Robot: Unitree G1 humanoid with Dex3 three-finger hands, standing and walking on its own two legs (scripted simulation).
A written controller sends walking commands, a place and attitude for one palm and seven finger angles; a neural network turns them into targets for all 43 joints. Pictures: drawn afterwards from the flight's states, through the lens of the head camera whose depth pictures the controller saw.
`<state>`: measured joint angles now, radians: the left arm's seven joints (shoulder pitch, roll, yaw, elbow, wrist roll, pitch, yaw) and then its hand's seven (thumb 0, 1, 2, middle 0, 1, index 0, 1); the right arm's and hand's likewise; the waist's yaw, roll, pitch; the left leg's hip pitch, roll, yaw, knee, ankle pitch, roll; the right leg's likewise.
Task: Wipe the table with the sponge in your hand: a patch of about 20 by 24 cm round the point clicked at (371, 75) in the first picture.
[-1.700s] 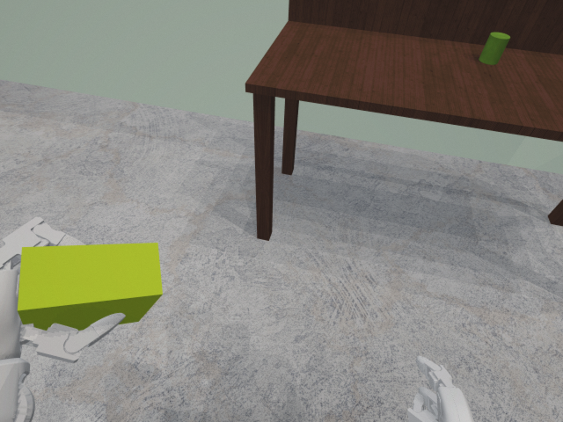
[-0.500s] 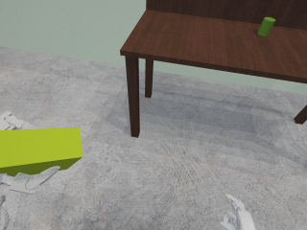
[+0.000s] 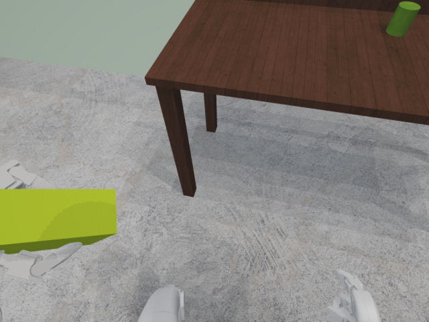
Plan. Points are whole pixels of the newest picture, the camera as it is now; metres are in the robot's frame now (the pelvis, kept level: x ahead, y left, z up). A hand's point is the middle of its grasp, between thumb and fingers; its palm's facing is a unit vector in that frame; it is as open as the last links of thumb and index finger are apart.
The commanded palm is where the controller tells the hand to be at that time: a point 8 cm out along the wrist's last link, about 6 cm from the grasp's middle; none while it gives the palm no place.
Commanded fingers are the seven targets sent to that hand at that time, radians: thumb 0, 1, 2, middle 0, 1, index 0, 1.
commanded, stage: walk to a spot facing it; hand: left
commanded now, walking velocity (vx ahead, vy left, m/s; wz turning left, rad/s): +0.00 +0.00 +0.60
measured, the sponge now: (71, 222) +0.23 +0.19 +0.15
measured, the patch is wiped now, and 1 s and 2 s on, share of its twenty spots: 0.00 0.00 0.00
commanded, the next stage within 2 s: turn to face it in 0.02 s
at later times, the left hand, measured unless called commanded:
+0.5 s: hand (27, 169) +0.28 +0.24 +0.20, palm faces +0.44 -0.81 -0.40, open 9.7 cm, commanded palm +0.23 +0.28 +0.18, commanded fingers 0.00 0.10 1.30 -1.20 -1.60 -1.20 -1.60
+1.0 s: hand (146, 163) +0.29 +0.10 +0.19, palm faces +0.13 -0.85 -0.51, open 9.7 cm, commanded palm +0.25 +0.15 +0.18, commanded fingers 0.00 0.10 1.30 -1.20 -1.60 -1.20 -1.60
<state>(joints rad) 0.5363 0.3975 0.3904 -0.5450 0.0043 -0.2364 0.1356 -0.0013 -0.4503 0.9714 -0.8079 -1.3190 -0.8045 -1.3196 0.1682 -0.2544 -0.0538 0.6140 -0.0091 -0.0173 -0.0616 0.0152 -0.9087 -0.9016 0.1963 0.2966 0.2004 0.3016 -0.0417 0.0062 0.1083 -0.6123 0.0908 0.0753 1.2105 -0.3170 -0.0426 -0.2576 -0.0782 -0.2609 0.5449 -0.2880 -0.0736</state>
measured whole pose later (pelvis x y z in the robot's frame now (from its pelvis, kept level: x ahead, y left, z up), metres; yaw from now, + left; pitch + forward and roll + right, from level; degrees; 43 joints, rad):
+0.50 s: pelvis +0.06 +0.00 +0.00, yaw -1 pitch -1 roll -2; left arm 0.41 0.38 0.37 -0.58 -0.03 -0.22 0.16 0.00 -0.45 0.97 -0.81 -1.32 -0.80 -1.32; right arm 0.15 -0.10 0.06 0.53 -0.01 -0.11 0.00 0.01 -0.90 -0.90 0.20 0.30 0.21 0.30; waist 0.05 0.03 0.07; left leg -0.30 0.16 0.21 0.53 -0.20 -0.01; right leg -0.39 -0.04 -0.09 0.82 -0.43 0.04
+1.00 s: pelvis +0.02 -0.07 +0.00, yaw -17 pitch +2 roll +3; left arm 0.51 0.43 0.42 -0.50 -0.05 -0.23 0.15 0.00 -0.45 0.98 -0.81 -1.32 -0.80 -1.32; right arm 0.20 -0.29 -0.06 0.56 0.01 0.03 -0.03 0.01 -0.91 -0.90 0.19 0.30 0.20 0.30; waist -0.02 0.00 0.01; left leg -0.42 0.03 0.00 0.94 -0.42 -0.07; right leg -0.35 0.12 0.06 0.42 -0.09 -0.12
